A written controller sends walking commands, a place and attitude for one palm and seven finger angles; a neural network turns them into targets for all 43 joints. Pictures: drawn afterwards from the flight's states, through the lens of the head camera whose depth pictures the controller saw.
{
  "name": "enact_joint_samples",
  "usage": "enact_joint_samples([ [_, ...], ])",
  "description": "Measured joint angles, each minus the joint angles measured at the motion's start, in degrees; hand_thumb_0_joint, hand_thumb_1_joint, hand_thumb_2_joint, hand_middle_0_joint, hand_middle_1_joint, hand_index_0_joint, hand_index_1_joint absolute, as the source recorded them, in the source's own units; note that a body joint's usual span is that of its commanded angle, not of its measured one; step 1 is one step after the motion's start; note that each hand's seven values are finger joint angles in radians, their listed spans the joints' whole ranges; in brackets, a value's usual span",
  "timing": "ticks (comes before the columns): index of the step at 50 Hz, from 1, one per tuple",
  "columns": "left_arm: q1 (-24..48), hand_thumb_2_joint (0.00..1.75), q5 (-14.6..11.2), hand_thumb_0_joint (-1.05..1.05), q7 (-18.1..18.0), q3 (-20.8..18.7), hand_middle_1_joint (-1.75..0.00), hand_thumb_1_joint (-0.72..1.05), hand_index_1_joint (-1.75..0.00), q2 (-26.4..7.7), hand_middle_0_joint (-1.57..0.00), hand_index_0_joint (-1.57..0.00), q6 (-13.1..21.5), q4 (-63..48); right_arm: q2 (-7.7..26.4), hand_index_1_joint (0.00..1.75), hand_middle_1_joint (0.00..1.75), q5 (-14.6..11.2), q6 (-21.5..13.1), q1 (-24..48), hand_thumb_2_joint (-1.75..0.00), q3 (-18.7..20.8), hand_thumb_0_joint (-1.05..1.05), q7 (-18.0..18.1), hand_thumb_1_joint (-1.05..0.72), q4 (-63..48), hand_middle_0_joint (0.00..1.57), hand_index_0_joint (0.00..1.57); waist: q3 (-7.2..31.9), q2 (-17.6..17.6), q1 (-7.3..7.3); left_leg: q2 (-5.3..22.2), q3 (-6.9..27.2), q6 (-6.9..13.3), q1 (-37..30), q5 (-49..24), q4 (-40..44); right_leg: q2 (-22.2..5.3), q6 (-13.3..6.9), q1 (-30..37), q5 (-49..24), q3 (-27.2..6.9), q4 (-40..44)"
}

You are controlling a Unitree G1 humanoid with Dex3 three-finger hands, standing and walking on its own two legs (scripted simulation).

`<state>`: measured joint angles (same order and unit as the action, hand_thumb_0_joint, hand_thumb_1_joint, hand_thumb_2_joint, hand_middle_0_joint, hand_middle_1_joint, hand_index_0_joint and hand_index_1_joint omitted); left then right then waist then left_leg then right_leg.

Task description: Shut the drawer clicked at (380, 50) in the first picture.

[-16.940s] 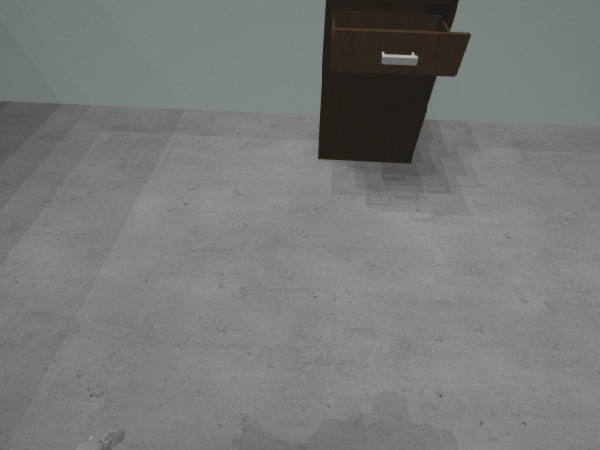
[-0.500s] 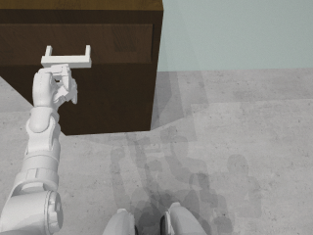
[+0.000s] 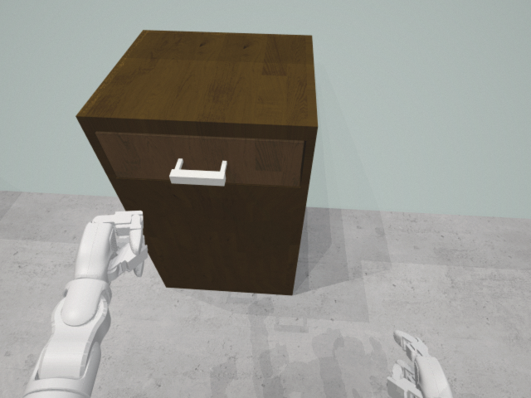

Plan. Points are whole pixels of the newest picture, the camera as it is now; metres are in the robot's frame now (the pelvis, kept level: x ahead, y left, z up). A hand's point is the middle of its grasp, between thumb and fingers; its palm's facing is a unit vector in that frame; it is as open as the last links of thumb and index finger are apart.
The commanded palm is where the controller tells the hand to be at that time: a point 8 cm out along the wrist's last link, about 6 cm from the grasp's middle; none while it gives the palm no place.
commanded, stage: draw the hand back to the body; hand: left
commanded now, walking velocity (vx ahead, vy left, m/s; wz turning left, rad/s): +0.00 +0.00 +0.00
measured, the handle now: (200, 170) +0.59 +0.19 -0.04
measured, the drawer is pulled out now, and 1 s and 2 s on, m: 0.00 0.00 0.00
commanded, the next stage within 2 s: step back with the hand held close in 0.70 s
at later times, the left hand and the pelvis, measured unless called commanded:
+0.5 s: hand (31, 304) +0.18 +0.24 +0.18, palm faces +0.39 -0.84 -0.37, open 3.3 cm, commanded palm +0.12 +0.28 +0.20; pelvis -0.01 +0.00 +0.02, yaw +1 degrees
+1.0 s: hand (24, 293) +0.18 +0.24 +0.20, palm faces +0.41 -0.80 -0.45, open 3.3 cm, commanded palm +0.12 +0.27 +0.20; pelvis -0.01 -0.01 +0.02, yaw +1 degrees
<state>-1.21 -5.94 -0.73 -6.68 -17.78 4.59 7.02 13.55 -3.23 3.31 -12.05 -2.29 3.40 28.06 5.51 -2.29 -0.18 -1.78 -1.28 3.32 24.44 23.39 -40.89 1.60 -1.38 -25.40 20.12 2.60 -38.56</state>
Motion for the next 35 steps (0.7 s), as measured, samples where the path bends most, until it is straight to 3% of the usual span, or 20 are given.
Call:
enact_joint_samples([
  [6,-5.3,0.90,0.9,0.02,-3.7,-0.2,-1.60,0.90,-1.60,-0.3,-1.40,-1.40,-2.4,-7.5,-0.7,0.30,0.29,0.4,-1.0,0.8,-0.90,-1.6,0.01,1.0,-0.90,1.3,0.20,0.20,-1.9,-0.3,1.56,-0.5,0.3,0.1,-8.1,-2.8,6.1,-0.4,0.1,8.1,-2.5,0.1,5.8],
  [16,-16.8,0.90,1.1,0.02,-4.5,-2.6,-1.60,0.89,-1.60,-0.4,-1.40,-1.41,-3.1,-20.3,-0.8,0.30,0.30,1.8,-3.9,0.7,-0.90,-2.0,0.01,0.3,-0.90,3.7,0.20,0.20,-4.6,-1.0,2.66,-0.7,0.5,0.0,-16.5,-6.2,13.3,-0.4,0.1,16.4,-5.6,0.0,12.7],
  [28,-29.4,0.90,1.1,0.01,-5.0,-10.0,-1.60,0.89,-1.60,-2.7,-1.41,-1.41,-0.5,-35.0,-0.2,0.30,0.30,2.3,-7.3,-0.6,-0.90,-0.5,0.01,-0.3,-0.90,5.8,0.20,0.20,-4.7,-1.9,4.00,-0.3,0.8,-0.4,-19.2,-6.9,15.2,0.1,-0.2,19.4,-6.6,0.2,15.1],
  [35,-29.3,0.90,1.4,0.01,-5.3,-9.7,-1.60,0.89,-1.60,-1.0,-1.41,-1.41,0.2,-33.3,-0.3,0.30,0.30,2.4,-8.1,0.1,-0.90,0.0,0.01,0.3,-0.90,6.5,0.20,0.20,-5.8,-2.1,4.32,-0.1,1.2,-0.7,-18.9,-7.2,14.8,0.2,-0.6,19.2,-6.7,0.6,14.8],
])
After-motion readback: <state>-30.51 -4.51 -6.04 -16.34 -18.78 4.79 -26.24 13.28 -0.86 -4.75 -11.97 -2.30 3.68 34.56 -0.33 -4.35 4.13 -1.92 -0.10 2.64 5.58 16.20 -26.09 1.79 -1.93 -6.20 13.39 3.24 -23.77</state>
